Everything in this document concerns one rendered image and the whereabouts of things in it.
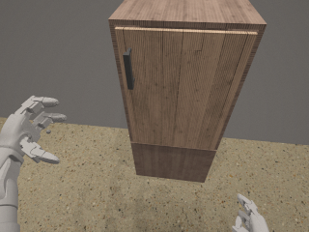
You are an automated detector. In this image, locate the cupboard door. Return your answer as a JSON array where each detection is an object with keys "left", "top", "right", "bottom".
[{"left": 114, "top": 27, "right": 258, "bottom": 150}]

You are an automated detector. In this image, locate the handle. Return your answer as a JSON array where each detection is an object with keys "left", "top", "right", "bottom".
[{"left": 123, "top": 47, "right": 135, "bottom": 90}]

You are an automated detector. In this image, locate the robot left forearm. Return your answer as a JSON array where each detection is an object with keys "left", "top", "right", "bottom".
[{"left": 0, "top": 147, "right": 24, "bottom": 232}]

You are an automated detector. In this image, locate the robot left hand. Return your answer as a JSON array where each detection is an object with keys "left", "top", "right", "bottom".
[{"left": 0, "top": 96, "right": 68, "bottom": 164}]

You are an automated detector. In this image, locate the robot right hand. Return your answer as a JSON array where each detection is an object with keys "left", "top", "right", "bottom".
[{"left": 232, "top": 194, "right": 269, "bottom": 232}]

